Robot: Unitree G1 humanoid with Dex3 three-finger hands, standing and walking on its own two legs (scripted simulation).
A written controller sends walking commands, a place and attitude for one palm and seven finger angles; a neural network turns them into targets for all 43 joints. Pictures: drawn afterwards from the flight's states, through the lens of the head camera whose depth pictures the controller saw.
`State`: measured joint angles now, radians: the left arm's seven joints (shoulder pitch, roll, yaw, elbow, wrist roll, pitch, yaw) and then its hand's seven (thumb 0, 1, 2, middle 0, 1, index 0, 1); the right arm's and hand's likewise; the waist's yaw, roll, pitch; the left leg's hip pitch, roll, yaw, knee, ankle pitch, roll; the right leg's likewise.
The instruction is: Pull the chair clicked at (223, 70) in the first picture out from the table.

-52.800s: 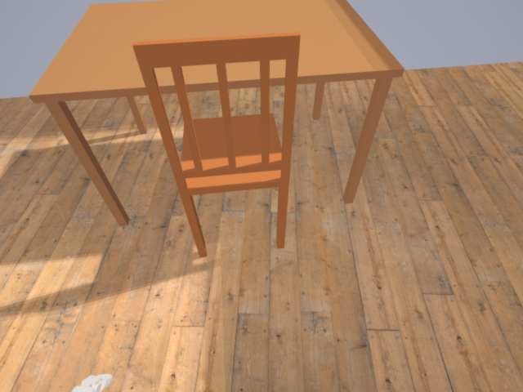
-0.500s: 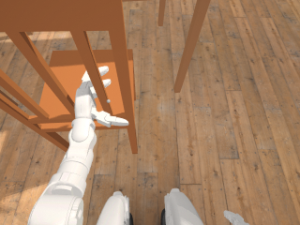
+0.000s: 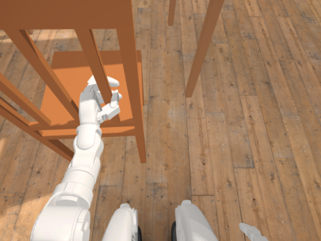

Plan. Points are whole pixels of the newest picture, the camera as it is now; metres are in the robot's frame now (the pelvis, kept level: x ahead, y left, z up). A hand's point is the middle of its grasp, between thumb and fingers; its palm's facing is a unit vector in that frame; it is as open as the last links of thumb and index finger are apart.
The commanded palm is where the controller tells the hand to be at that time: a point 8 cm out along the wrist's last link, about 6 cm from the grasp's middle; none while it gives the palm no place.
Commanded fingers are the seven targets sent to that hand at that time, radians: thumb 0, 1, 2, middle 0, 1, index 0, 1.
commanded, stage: hook a spindle and tug to test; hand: left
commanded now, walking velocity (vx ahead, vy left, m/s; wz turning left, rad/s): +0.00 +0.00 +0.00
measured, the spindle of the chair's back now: (59, 90) +0.47 +0.23 +0.05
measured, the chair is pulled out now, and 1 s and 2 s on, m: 0.17 0.21 0.35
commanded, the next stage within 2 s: step backward, pulling the chair out in 0.58 s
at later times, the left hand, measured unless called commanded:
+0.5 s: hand (113, 111) +0.42 +0.10 +0.02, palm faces +0.00 -1.00 -0.01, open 5.4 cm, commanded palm +0.38 +0.15 +0.02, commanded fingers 0.00 0.90 0.90 -0.50 -1.45 -0.50 -1.45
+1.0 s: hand (109, 117) +0.40 +0.11 +0.04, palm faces -0.05 -0.99 -0.09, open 5.3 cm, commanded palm +0.37 +0.16 +0.04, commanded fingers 0.00 0.90 0.90 -0.50 -1.45 -0.50 -1.45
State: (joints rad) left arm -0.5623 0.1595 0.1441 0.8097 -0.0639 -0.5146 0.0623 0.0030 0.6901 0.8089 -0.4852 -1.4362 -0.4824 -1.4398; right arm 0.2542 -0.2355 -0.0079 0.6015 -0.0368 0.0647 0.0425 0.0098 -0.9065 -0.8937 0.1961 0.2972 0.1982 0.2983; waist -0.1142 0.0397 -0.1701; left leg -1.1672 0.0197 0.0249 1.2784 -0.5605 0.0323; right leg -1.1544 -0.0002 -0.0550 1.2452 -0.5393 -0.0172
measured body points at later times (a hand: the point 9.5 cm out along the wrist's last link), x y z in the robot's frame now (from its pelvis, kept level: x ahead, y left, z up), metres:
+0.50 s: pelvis +0.03 +0.00 +0.01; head +0.16 +0.00 +0.44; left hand +0.42 +0.16 +0.03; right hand +0.12 -0.25 -0.11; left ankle +0.02 +0.10 -0.62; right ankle +0.02 -0.11 -0.62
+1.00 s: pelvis +0.05 +0.01 +0.10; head +0.14 +0.01 +0.54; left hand +0.40 +0.16 +0.05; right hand +0.15 -0.24 -0.02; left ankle +0.01 +0.10 -0.62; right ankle +0.02 -0.11 -0.61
